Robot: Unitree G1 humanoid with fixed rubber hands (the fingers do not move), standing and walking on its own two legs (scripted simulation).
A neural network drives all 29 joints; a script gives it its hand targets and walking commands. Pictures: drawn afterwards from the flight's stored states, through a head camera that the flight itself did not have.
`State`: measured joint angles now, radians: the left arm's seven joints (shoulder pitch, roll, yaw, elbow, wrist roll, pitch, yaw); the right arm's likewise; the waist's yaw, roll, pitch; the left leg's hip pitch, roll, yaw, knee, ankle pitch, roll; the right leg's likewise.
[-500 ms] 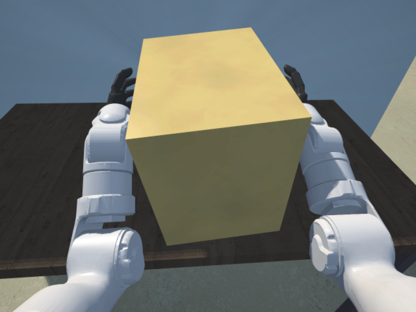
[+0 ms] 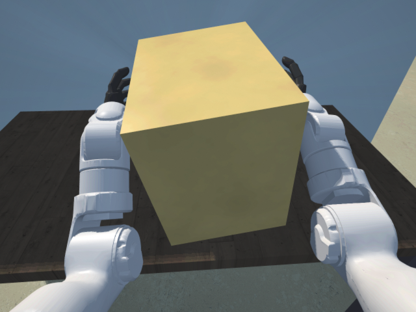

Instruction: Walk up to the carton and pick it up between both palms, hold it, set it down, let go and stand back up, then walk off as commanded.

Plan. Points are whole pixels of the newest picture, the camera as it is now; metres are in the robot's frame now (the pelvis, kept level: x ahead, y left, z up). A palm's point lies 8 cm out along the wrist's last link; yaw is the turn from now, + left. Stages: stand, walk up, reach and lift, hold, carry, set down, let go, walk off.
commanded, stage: reach and lift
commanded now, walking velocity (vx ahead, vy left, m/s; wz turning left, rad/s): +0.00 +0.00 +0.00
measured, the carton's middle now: (209, 129) +0.39 -0.01 +0.21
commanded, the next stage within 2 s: hold in 0.06 s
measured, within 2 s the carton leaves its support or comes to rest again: neither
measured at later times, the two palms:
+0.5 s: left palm (114, 97) +0.37 +0.15 +0.29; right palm (298, 88) +0.37 -0.16 +0.30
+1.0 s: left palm (115, 94) +0.37 +0.15 +0.29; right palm (300, 86) +0.37 -0.17 +0.30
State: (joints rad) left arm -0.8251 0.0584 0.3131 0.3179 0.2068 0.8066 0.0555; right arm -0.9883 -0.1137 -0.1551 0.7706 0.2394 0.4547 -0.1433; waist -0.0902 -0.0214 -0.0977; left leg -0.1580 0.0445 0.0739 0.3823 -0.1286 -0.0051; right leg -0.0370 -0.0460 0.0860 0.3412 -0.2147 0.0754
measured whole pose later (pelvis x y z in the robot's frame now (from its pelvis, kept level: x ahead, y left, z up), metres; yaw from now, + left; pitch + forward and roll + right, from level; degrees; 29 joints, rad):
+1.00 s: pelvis +0.00 +0.00 +0.00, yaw +0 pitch -5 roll +0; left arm -0.90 0.09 0.32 0.37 0.20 0.87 0.03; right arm -1.06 -0.16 -0.11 0.79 0.28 0.56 -0.18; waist -0.09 0.00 -0.14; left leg -0.16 0.05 0.07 0.38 -0.13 -0.01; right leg -0.04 -0.04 0.09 0.34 -0.21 0.07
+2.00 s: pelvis +0.00 +0.00 +0.00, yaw +0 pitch -5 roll +0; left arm -0.96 0.10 0.36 0.44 0.23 0.82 -0.01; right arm -1.08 -0.16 -0.10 0.80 0.29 0.53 -0.19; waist -0.09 0.00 -0.16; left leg -0.17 0.05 0.07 0.38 -0.13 -0.01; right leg -0.05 -0.04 0.09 0.34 -0.22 0.07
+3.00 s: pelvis +0.02 -0.01 +0.00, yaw +0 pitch -7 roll +0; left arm -0.95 0.10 0.34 0.62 0.31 0.47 -0.10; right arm -0.82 -0.07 -0.13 0.75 0.13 0.14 -0.20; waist -0.09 -0.11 0.04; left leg -0.08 0.05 0.07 0.35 -0.14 -0.01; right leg 0.04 -0.04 0.08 0.30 -0.22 0.07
